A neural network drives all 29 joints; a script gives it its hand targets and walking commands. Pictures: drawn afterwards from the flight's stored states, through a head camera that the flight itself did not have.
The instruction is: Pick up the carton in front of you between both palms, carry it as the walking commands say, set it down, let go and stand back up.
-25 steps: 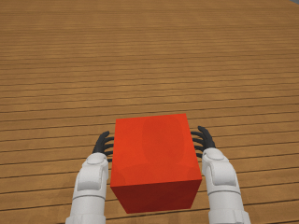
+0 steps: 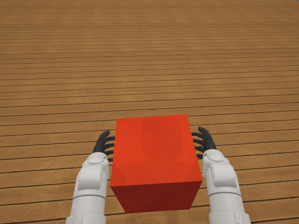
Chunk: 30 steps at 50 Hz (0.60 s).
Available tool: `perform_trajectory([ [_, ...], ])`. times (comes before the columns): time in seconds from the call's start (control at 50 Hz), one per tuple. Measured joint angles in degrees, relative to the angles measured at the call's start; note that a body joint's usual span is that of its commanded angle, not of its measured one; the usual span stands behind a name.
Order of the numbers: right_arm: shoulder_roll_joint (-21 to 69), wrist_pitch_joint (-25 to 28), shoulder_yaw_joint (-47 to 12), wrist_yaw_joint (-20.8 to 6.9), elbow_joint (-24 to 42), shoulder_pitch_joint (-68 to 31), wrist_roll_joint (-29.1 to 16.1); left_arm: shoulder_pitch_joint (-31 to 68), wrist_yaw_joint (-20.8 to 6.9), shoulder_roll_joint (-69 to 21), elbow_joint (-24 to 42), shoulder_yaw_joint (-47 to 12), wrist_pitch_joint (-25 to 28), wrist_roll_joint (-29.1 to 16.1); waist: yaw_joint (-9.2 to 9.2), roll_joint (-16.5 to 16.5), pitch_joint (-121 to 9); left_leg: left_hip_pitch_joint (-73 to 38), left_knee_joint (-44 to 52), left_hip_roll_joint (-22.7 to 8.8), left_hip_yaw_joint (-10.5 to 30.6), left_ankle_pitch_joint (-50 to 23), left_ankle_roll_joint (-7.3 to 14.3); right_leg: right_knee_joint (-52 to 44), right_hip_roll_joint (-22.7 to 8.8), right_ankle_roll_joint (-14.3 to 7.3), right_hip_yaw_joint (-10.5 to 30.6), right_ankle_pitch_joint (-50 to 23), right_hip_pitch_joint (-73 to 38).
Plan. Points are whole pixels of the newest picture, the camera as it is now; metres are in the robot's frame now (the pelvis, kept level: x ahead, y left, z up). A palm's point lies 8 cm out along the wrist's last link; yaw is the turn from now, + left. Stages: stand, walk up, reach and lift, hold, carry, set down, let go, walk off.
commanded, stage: carry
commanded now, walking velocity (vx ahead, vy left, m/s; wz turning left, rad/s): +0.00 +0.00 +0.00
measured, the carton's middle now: (154, 166) +0.30 +0.00 -0.06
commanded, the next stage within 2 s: hold in 1.50 s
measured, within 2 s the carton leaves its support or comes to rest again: neither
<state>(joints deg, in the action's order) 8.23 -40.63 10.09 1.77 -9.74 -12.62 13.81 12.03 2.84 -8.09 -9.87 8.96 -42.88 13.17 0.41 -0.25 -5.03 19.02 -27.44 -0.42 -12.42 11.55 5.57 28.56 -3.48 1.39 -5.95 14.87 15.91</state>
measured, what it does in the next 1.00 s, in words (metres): stands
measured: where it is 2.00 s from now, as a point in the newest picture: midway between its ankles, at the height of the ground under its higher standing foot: outside the picture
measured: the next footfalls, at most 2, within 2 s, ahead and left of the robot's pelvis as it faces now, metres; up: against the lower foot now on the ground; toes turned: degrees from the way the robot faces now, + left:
none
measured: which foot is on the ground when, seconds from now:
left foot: down 0.00-1.00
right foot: down 0.00-1.00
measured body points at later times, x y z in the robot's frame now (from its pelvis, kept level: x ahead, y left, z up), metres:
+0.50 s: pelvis +0.00 -0.01 +0.00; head -0.02 -0.01 +0.45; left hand +0.29 +0.14 +0.03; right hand +0.30 -0.16 +0.04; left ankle +0.04 +0.06 -0.74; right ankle +0.00 -0.13 -0.74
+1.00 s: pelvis +0.00 -0.02 +0.00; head -0.02 -0.02 +0.45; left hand +0.30 +0.14 +0.03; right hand +0.31 -0.16 +0.04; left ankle +0.04 +0.06 -0.74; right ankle +0.00 -0.13 -0.74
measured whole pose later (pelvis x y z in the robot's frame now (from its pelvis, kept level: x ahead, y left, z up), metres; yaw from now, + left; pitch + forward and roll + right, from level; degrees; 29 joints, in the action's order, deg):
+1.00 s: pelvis +0.00 -0.02 +0.00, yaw +0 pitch +2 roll -1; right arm 8.5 -41.2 10.2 2.2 -11.1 -13.8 14.3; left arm 12.6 2.4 -8.2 -11.5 10.0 -42.7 14.1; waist 0.4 0.9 -5.6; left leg 19.1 -29.4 -2.1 -12.0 12.3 4.1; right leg 29.7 -2.2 0.1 -6.0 15.6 15.7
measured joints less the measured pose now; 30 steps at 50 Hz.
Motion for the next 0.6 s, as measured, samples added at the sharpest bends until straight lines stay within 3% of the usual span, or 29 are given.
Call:
perform_trajectory([
  [0.34,0.14,-0.84,-0.58,0.52,-0.40,-0.73,0.59,0.30,-0.79,-0.07,-1.11,1.14,0.38,0.58,-0.30,1.49,-0.88,-0.77,0.54,-0.05,0.17,-0.52,-0.39,0.09,0.08,-0.29,-0.03,-0.02,-0.54],
  [0.6,0.00,-0.34,-0.45,0.42,0.33,0.01,0.26,-0.17,-0.11,0.02,-0.72,0.25,0.71,-0.20,-0.39,0.47,0.07,-0.54,0.63,-0.69,0.37,-0.83,-1.19,0.17,0.70,-1.16,-0.12,0.02,-0.20],
])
